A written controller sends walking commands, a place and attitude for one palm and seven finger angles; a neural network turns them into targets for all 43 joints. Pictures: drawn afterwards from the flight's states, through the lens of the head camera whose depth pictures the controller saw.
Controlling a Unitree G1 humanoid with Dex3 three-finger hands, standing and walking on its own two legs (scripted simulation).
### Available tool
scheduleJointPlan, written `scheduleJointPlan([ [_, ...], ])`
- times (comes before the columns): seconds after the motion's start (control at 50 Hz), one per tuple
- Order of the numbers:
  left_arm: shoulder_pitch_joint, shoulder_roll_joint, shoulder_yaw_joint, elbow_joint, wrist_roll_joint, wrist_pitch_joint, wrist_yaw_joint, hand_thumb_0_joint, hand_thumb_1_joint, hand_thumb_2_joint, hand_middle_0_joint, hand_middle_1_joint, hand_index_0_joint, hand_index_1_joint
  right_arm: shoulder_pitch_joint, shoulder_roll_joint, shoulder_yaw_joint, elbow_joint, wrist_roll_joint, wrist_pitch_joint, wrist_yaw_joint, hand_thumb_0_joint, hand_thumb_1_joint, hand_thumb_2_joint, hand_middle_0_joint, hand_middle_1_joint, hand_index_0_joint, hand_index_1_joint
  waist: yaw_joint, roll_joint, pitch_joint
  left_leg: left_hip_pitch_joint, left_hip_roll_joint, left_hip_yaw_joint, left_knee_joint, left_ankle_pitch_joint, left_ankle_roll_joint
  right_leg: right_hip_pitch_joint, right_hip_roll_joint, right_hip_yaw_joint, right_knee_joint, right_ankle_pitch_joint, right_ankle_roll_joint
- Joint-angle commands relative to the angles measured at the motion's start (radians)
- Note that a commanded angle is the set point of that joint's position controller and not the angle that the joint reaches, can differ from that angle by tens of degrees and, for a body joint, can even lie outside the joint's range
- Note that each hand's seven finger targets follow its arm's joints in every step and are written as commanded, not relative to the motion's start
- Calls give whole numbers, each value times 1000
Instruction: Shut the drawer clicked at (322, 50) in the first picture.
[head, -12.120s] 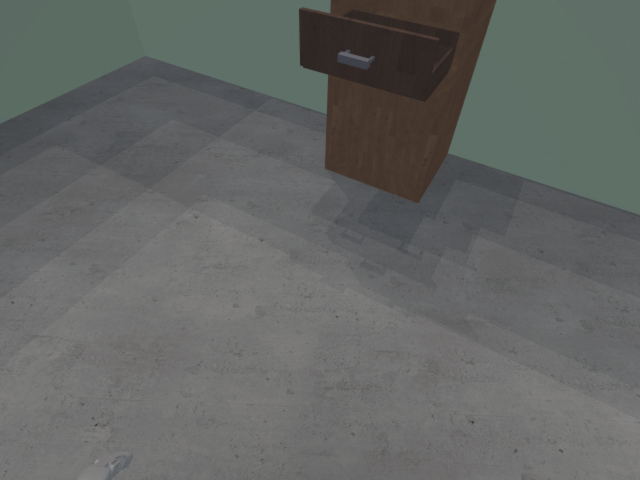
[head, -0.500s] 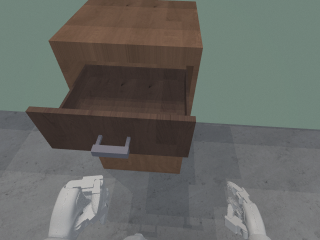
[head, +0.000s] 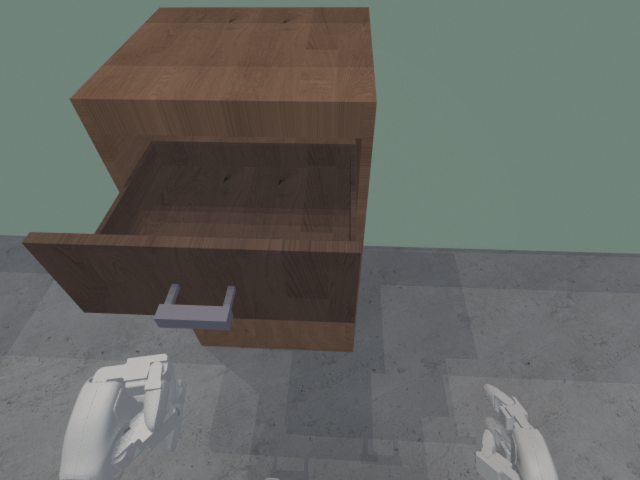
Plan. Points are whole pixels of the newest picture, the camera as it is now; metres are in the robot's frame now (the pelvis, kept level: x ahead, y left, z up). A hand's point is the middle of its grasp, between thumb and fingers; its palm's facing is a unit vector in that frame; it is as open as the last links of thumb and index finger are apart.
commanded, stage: bring the fist close to the handle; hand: left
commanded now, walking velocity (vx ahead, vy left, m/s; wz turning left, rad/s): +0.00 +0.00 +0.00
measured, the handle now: (198, 304) +0.36 +0.20 +0.00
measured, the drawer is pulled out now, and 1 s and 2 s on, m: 0.26 0.26 0.25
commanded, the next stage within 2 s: push the drawer shut in 1.42 s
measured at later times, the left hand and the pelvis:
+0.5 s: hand (191, 400) +0.20 +0.16 +0.05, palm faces +0.00 -1.00 -0.04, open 3.3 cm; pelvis +0.00 -0.01 -0.01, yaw +0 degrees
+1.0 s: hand (214, 379) +0.25 +0.15 +0.00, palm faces -0.05 -1.00 -0.02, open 3.3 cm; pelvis -0.02 +0.01 -0.04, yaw -1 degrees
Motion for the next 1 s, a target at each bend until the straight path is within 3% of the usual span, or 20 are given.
scheduleJointPlan([
  [0.0, 12, 128, 98, -185, -17, -57, -35, 0, 900, 900, -1400, -1600, -1400, -1600, -100, -91, -45, -163, 6, -56, -14, 0, -900, -900, 200, 300, 200, 300, 6, -99, -86, 120, -28, -21, -109, 196, 28, 30, -9, 87, -190, 319, 34],
  [0.06, -58, 148, 150, -123, -31, -85, -38, 0, 900, 900, -1400, -1600, -1400, -1600, -105, -91, -44, -135, 3, -48, -24, 0, -900, -900, 200, 300, 200, 300, -1, -105, -34, 94, -31, -23, -97, 185, 25, 9, -8, 101, -199, 316, 37],
  [0.08, -77, 111, 115, -126, -34, -102, -45, 0, 900, 900, -1400, -1600, -1400, -1600, -102, -89, -39, -138, 2, -53, -22, 0, -900, -900, 200, 300, 200, 300, -9, -72, -35, 108, -33, -20, -95, 190, 25, -5, -6, 96, -191, 318, 35],
  [0.1, -90, 108, 116, -107, -37, -115, -48, 0, 900, 900, -1400, -1600, -1400, -1600, -96, -89, -40, -135, 1, -56, -21, 0, -900, -900, 200, 300, 200, 300, -14, -80, -38, 109, -32, -23, -92, 191, 24, -16, -4, 89, -184, 317, 34],
  [0.12, -101, 92, 98, -111, -41, -131, -57, 0, 900, 900, -1400, -1600, -1400, -1600, -96, -93, -39, -134, 0, -62, -18, 0, -900, -900, 200, 300, 200, 300, -13, -47, -57, 121, -33, -23, -87, 202, 24, -20, -2, 85, -174, 328, 31],
  [0.18, -106, 96, 104, -51, -47, -147, -84, 0, 900, 900, -1400, -1600, -1400, -1600, -89, -99, -43, -120, -1, -65, -17, 0, -900, -900, 200, 300, 200, 300, -20, -72, -97, 117, -34, -26, -71, 220, 25, -12, -5, 89, -163, 375, 36],
  [0.22, -130, 102, 91, -45, -40, -153, -102, 0, 900, 900, -1400, -1600, -1400, -1600, -90, -103, -45, -121, -2, -68, -15, 0, -900, -900, 200, 300, 200, 300, -20, -41, -129, 121, -35, -24, -62, 237, 25, -10, -9, 93, -147, 399, 36],
  [0.28, -99, 96, 97, -1, -34, -143, -104, 0, 900, 900, -1400, -1600, -1400, -1600, -93, -101, -50, -124, -4, -58, -13, 0, -900, -900, 200, 300, 200, 300, -10, -72, -143, 110, -35, -24, -60, 262, 26, 1, -9, 83, -130, 443, 37],
  [0.36, -144, 123, 132, 15, -28, -151, -77, 0, 900, 900, -1400, -1600, -1400, -1600, -105, -102, -54, -121, -9, -41, -16, 0, -900, -900, 200, 300, 200, 300, -2, -83, -144, 84, -34, -23, -53, 253, 25, -15, -4, 79, -112, 410, 33],
  [0.48, -164, 66, 77, 33, -18, -198, -43, 0, 900, 900, -1400, -1600, -1400, -1600, -104, -96, -54, -128, -18, -34, -4, 0, -900, -900, 200, 300, 200, 300, -7, -49, -163, 59, -29, -24, -29, 236, 22, -81, 4, 63, -65, 347, 22],
  [0.56, -210, 84, 77, 79, -5, -216, -44, 0, 900, 900, -1400, -1600, -1400, -1600, -99, -108, -58, -115, -23, -26, -3, 0, -900, -900, 200, 300, 200, 300, -20, -74, -169, 7, -24, -30, 5, 216, 21, -124, 7, 66, -32, 316, 20],
  [0.6, -253, 64, 46, 84, -2, -225, -49, 0, 900, 900, -1400, -1600, -1400, -1600, -103, -110, -55, -123, -21, -27, -1, 0, -900, -900, 200, 300, 200, 300, -29, -50, -172, -8, -22, -33, 16, 175, 21, -171, 7, 63, -19, 254, 19],
  [0.64, -279, 72, 58, 93, -6, -230, -46, 0, 900, 900, -1400, -1600, -1400, -1600, -101, -113, -55, -123, -24, -26, -3, 0, -900, -900, 200, 300, 200, 300, -24, -49, -192, -23, -22, -35, 29, 160, 20, -181, 8, 67, -7, 228, 16],
  [0.66, -281, 105, 92, 108, 0, -230, -34, 0, 900, 900, -1400, -1600, -1400, -1600, -103, -115, -57, -116, -24, -20, -5, 0, -900, -900, 200, 300, 200, 300, -20, -54, -188, -39, -20, -37, 34, 148, 21, -186, 11, 68, -5, 206, 13],
  [0.74, -372, 89, 68, 110, 4, -240, -18, 0, 900, 900, -1400, -1600, -1400, -1600, -101, -117, -52, -123, -27, -17, -4, 0, -900, -900, 200, 300, 200, 300, -23, -26, -235, -48, -17, -42, 52, 125, 19, -225, 13, 64, 27, 167, 10],
  [0.82, -435, 59, 29, 148, 15, -235, -2, 0, 900, 900, -1400, -1600, -1400, -1600, -97, -119, -47, -121, -29, -7, 0, 0, -900, -900, 200, 300, 200, 300, -36, -18, -244, -59, -14, -51, 63, 105, 19, -268, 16, 55, 47, 140, 9],
  [0.86, -464, 76, 37, 181, 24, -226, 4, 0, 900, 900, -1400, -1600, -1400, -1600, -97, -127, -47, -117, -29, -1, 1, 0, -900, -900, 200, 300, 200, 300, -33, -23, -238, -76, -11, -59, 64, 85, 18, -288, 19, 53, 55, 111, 6],
  [0.92, -525, 66, 24, 234, 34, -206, 9, 0, 900, 900, -1400, -1600, -1400, -1600, -93, -130, -46, -119, -30, 13, 3, 0, -900, -900, 200, 300, 200, 300, -42, -53, -242, -100, -12, -58, 78, 68, 19, -304, 18, 54, 64, 102, 9],
  [0.96, -546, 93, 50, 266, 42, -199, 18, 0, 900, 900, -1400, -1600, -1400, -1600, -92, -135, -46, -116, -31, 23, 1, 0, -900, -900, 200, 300, 200, 300, -35, -58, -249, -116, -10, -60, 85, 63, 20, -313, 20, 54, 73, 92, 6],
  [0.98, -572, 78, 40, 264, 39, -200, 21, 0, 900, 900, -1400, -1600, -1400, -1600, -94, -131, -45, -118, -33, 27, 3, 0, -900, -900, 200, 300, 200, 300, -33, -42, -262, -113, -13, -60, 86, 67, 19, -313, 18, 53, 79, 98, 6],
])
